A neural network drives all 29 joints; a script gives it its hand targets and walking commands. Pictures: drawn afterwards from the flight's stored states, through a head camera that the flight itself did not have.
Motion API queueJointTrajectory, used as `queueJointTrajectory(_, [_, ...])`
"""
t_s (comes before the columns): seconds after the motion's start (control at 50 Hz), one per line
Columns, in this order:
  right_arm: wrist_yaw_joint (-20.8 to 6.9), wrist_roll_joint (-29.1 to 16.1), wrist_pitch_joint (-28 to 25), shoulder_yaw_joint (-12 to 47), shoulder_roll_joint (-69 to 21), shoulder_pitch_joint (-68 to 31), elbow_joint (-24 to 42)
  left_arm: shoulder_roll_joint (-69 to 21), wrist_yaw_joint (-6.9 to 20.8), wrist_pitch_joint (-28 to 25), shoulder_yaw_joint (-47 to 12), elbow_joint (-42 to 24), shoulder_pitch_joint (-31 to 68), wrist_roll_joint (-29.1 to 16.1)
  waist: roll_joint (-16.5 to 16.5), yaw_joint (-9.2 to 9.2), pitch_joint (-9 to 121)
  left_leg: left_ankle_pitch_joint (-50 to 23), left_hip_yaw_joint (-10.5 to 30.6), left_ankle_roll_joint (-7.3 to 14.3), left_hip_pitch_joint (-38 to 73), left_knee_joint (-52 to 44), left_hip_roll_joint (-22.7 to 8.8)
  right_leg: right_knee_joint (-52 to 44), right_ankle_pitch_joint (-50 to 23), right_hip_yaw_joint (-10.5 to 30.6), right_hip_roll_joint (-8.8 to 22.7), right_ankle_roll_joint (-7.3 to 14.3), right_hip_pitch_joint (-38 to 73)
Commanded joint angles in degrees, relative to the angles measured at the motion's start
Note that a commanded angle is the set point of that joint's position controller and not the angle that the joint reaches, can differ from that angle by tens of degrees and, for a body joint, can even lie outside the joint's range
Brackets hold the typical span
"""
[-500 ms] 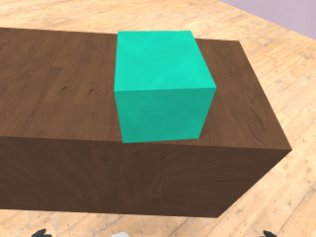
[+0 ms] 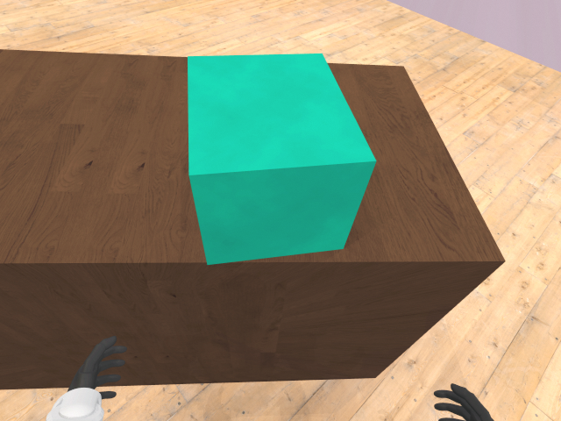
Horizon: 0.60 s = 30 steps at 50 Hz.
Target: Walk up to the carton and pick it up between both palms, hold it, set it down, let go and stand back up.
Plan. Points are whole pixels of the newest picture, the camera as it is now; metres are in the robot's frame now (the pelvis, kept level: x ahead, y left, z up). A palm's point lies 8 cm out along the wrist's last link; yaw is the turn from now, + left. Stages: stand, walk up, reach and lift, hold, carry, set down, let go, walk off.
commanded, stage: reach and lift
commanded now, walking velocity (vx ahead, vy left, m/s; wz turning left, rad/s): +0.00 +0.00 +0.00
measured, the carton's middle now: (267, 154) +0.49 +0.02 +0.10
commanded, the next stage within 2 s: none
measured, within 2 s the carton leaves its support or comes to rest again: neither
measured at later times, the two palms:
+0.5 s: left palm out of the picture +0.13 +0.22 +0.00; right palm (487, 388) +0.17 -0.28 -0.02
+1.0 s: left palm (119, 366) +0.19 +0.19 +0.05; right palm (514, 360) +0.19 -0.29 +0.04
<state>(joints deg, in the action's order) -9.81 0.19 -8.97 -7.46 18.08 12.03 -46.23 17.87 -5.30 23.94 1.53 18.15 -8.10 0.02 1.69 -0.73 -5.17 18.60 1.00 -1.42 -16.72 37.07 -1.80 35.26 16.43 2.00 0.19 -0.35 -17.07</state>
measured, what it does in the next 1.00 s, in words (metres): stands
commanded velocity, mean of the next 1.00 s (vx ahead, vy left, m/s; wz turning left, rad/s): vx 0.00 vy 0.00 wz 0.00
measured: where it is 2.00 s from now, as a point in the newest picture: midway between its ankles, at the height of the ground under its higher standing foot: outside the picture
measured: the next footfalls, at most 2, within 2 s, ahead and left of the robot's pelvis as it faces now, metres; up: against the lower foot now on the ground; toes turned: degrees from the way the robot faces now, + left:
none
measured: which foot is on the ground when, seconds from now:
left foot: down 0.00-1.00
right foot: down 0.00-1.00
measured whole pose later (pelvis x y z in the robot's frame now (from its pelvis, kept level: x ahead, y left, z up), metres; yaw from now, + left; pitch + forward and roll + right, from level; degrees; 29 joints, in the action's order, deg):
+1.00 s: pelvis -0.03 -0.03 +0.01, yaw -1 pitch -3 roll +2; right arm -10.8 -12.7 5.3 -5.8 23.2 12.0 -8.9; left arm 7.7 -12.9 19.1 0.4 -4.7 -10.2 -0.1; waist 1.8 2.3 -2.9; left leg 9.0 0.2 -2.6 -11.7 22.9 -1.8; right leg 27.9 9.7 2.7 0.2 -0.2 -15.7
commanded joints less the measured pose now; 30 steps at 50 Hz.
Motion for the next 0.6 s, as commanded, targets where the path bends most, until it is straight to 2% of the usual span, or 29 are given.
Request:
queueJointTrajectory(0.0, [-0.30, -3.80, -4.01, -2.43, 18.60, -1.83, 18.38, 2.57, -1.41, -3.90, 6.69, -13.64, -6.34, 2.32, -1.66, 4.91, 20.06, -29.99, -2.88, -1.17, 18.61, -11.24, 1.06, -11.45, -25.91, -6.39, -4.41, 2.11, 7.45])
queueJointTrajectory(0.02, [-0.05, -4.86, -3.38, -1.79, 17.07, -0.61, 17.72, 2.89, -1.54, -4.54, 4.90, -16.21, -6.29, 1.25, -1.42, 3.45, 19.97, -29.22, -2.73, -1.35, 17.23, -11.29, 0.81, -10.88, -28.04, -6.42, -3.54, 2.03, 9.33])
queueJointTrajectory(0.04, [-0.18, -4.83, -3.36, -1.76, 15.87, -0.03, 20.26, 3.01, -1.36, -5.72, 4.98, -17.56, -5.78, 0.77, -0.34, 3.76, 17.94, -26.40, -3.18, -0.72, 15.86, -12.99, 1.13, -12.31, -26.50, -5.88, -3.59, 1.64, 10.73])
queueJointTrajectory(0.06, [-0.14, -4.10, -3.19, -1.62, 15.69, 2.55, 20.75, 3.00, -1.46, -6.83, 6.03, -19.47, -6.65, 0.72, -0.41, 3.45, 21.10, -26.73, -3.60, -0.85, 17.61, -13.49, 1.02, -12.47, -25.97, -5.14, -3.69, 1.56, 12.49])
queueJointTrajectory(0.08, [0.29, -4.20, -2.70, -0.92, 14.31, 3.31, 19.78, 2.95, -1.13, -7.66, 6.52, -17.07, -7.57, 0.59, 2.05, 3.61, 17.92, -22.38, -3.97, 0.15, 15.83, -15.08, 1.41, -14.01, -23.92, -4.54, -3.17, 1.19, 13.16])
queueJointTrajectory(0.12, [-0.35, -3.50, -0.71, -0.78, 13.54, 4.22, 21.28, 1.50, -1.42, -8.14, 5.52, -17.78, -6.67, 2.00, -0.05, 3.51, 15.25, -14.58, -4.61, 0.59, 11.61, -17.55, 1.63, -14.65, -16.84, -3.86, -2.61, 0.99, 13.17])
queueJointTrajectory(0.14, [-0.45, -3.39, -0.46, -0.74, 13.41, 5.89, 22.07, 1.82, -1.54, -8.50, 5.35, -21.05, -7.34, 1.21, -0.05, 2.67, 16.86, -14.69, -5.25, 0.53, 11.30, -17.56, 2.00, -14.31, -16.41, -3.29, -2.36, 0.95, 13.96])
queueJointTrajectory(0.16, [-0.28, -4.40, 0.44, -0.26, 12.48, 5.60, 22.39, 1.88, -1.50, -8.88, 5.86, -20.51, -8.10, 0.37, 1.81, 3.13, 15.83, -12.94, -5.00, 1.10, 11.53, -17.99, 1.97, -14.61, -14.31, -3.04, -2.18, 0.53, 13.80])
queueJointTrajectory(0.18, [-0.06, -3.29, 0.46, -0.38, 11.59, 3.42, 24.95, 1.71, -1.06, -9.63, 5.48, -19.48, -6.33, -0.22, 2.61, 4.03, 14.53, -9.70, -5.52, 1.63, 9.65, -18.50, 2.43, -15.99, -11.33, -1.92, -1.78, 0.11, 12.74])
queueJointTrajectory(0.2, [0.57, -2.59, 1.33, -1.03, 10.83, 4.90, 25.59, 2.49, -1.03, -10.11, 5.79, -20.87, -6.45, -0.05, 3.58, 2.50, 14.37, -6.58, -6.17, 2.00, 9.00, -18.74, 3.09, -15.99, -8.56, -1.37, -1.09, -0.47, 11.60])
queueJointTrajectory(0.22, [0.44, -3.50, 2.24, -0.86, 11.07, 4.27, 27.09, 2.66, -1.19, -10.42, 5.37, -20.36, -5.59, -1.31, 3.15, 3.85, 12.79, -5.16, -5.76, 2.18, 7.74, -19.69, 2.99, -16.91, -5.63, -0.42, -0.89, 0.15, 12.36])
queueJointTrajectory(0.24, [1.03, -2.39, 3.07, 0.15, 9.44, 4.49, 27.44, 1.97, -1.07, -9.95, 5.45, -19.61, -4.60, -0.64, 3.18, 3.75, 12.98, -2.36, -6.19, 2.44, 6.22, -19.11, 2.95, -17.25, -3.24, 0.30, -0.01, -0.01, 11.91])
queueJointTrajectory(0.26, [1.14, -2.21, 3.57, 0.14, 8.16, 3.74, 29.41, 0.97, -1.26, -10.46, 4.98, -20.53, -4.76, -1.91, 3.15, 4.17, 12.18, -0.90, -6.47, 2.36, 5.61, -20.03, 3.07, -18.52, -0.42, 0.54, 0.07, -0.15, 11.71])
queueJointTrajectory(0.28, [1.56, -2.57, 3.88, 0.09, 8.15, 3.95, 31.63, 3.26, -1.37, -10.64, 5.40, -22.20, -4.15, -2.32, 4.43, 3.52, 13.43, -0.28, -6.75, 2.64, 5.24, -18.47, 3.71, -18.66, 1.08, 1.85, 0.95, -0.91, 12.30])
queueJointTrajectory(0.3, [2.06, -2.31, 4.13, -0.31, 8.54, 3.09, 33.51, 3.74, -2.03, -11.28, 6.04, -24.76, -1.78, -3.12, 4.21, 3.16, 14.88, 1.08, -6.96, 2.48, 5.25, -18.16, 3.87, -18.32, 3.99, 2.43, 1.49, -0.41, 11.31])
queueJointTrajectory(0.32, [2.87, -1.83, 4.25, -0.09, 7.06, 4.21, 33.72, 2.18, -1.92, -11.10, 6.74, -22.00, -2.28, -2.98, 6.52, 3.27, 13.18, -0.32, -7.19, 2.49, 6.12, -17.86, 4.26, -19.43, 4.66, 3.16, 2.24, -0.60, 10.09])
queueJointTrajectory(0.36, [2.97, -3.15, 5.18, -1.13, 8.39, 1.21, 37.50, 4.50, -2.30, -11.64, 6.37, -25.63, -0.40, -4.65, 4.18, 3.21, 13.32, 1.11, -6.56, 2.72, 6.06, -18.70, 3.97, -20.22, 6.42, 2.52, 2.37, -0.87, 8.34])
queueJointTrajectory(0.38, [3.59, -3.74, 5.99, -0.61, 6.97, 1.70, 38.25, 4.88, -2.62, -11.33, 7.11, -26.45, -0.62, -4.43, 3.57, 3.28, 14.66, 0.62, -6.75, 2.73, 6.68, -18.50, 4.07, -20.43, 5.08, 3.07, 2.44, -1.52, 10.07])
queueJointTrajectory(0.4, [3.74, -4.29, 6.47, 0.17, 7.18, 1.11, 38.84, 3.75, -2.54, -11.35, 7.10, -26.50, -1.65, -4.42, 4.90, 4.04, 14.17, 1.29, -6.34, 2.32, 5.83, -18.32, 3.89, -20.05, 6.36, 3.60, 2.55, -1.26, 11.28])
queueJointTrajectory(0.42, [4.23, -3.21, 7.35, -0.46, 8.00, 0.59, 38.63, 2.99, -2.63, -10.52, 6.30, -25.13, -1.80, -4.34, 4.00, 3.32, 12.99, 0.97, -6.18, 2.43, 6.27, -18.81, 3.92, -20.39, 5.39, 2.59, 2.27, -0.80, 11.15])
queueJointTrajectory(0.44, [4.31, -4.67, 7.24, -1.28, 8.77, 1.09, 40.13, 2.69, -3.21, -10.73, 6.30, -27.64, -2.34, -5.11, 4.04, 3.69, 13.99, -0.35, -6.71, 2.41, 6.48, -19.90, 3.84, -19.89, 4.17, 1.71, 1.24, -0.99, 10.44])
queueJointTrajectory(0.46, [4.12, -3.49, 7.54, -2.80, 10.31, 1.20, 42.63, 2.29, -2.98, -10.33, 5.89, -27.56, -3.95, -5.82, 4.88, 2.89, 13.60, -0.63, -6.13, 2.21, 6.97, -20.26, 3.54, -19.76, 2.35, 0.56, 0.56, -1.10, 11.26])
queueJointTrajectory(0.48, [4.23, -5.83, 8.59, -1.20, 9.70, 0.08, 41.68, 1.38, -2.72, -9.24, 4.66, -25.79, -4.87, -5.74, 3.78, 3.70, 12.12, -1.98, -6.33, 2.08, 7.57, -20.81, 3.43, -20.68, 0.92, 1.54, 1.13, -0.71, 12.34])
queueJointTrajectory(0.5, [4.14, -5.25, 9.27, -2.65, 11.31, 1.35, 42.36, 0.86, -2.75, -9.14, 5.29, -27.77, -4.20, -5.00, 2.83, 3.13, 13.46, -1.41, -6.04, 1.93, 8.46, -21.70, 3.04, -19.53, 0.44, 0.44, -0.12, -0.30, 12.45])
queueJointTrajectory(0.52, [3.62, -5.61, 9.87, -2.37, 10.98, -0.54, 42.62, 0.50, -2.84, -8.33, 4.99, -28.46, -3.52, -5.41, 2.70, 3.72, 12.00, -0.70, -5.73, 2.06, 7.51, -22.76, 2.77, -19.97, 1.64, 0.22, 0.03, -0.36, 11.95])
queueJointTrajectory(0.54, [3.04, -6.48, 10.37, -2.20, 11.32, -3.22, 42.66, -1.03, -2.99, -7.86, 3.95, -27.65, -1.98, -5.49, 1.48, 3.11, 10.79, 1.23, -5.45, 1.66, 7.30, -22.73, 3.04, -21.17, 3.65, 0.73, 0.13, 0.04, 10.43])
queueJointTrajectory(0.56, [2.90, -6.63, 10.52, -2.13, 11.55, -3.29, 44.30, 0.51, -3.36, -8.03, 4.49, -29.52, -0.97, -6.06, 3.94, 3.39, 12.24, 3.60, -5.22, 1.85, 7.16, -22.47, 3.09, -21.18, 8.12, 0.91, 0.57, 0.17, 10.90])
queueJointTrajectory(0.58, [2.75, -7.12, 11.50, -1.21, 10.99, -5.08, 42.43, -2.11, -3.78, -6.93, 4.01, -27.96, 2.14, -5.79, 3.91, 3.85, 11.93, 4.62, -5.41, 1.51, 8.35, -21.44, 3.38, -21.51, 10.58, 1.81, 0.93, 1.49, 7.86])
